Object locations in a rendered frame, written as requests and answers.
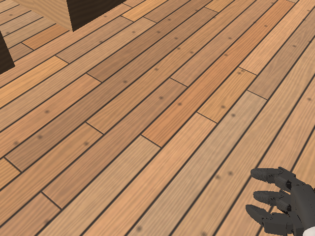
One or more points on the right robot forearm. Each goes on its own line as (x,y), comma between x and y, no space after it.
(309,232)

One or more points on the robot right hand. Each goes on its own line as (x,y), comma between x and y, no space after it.
(298,207)

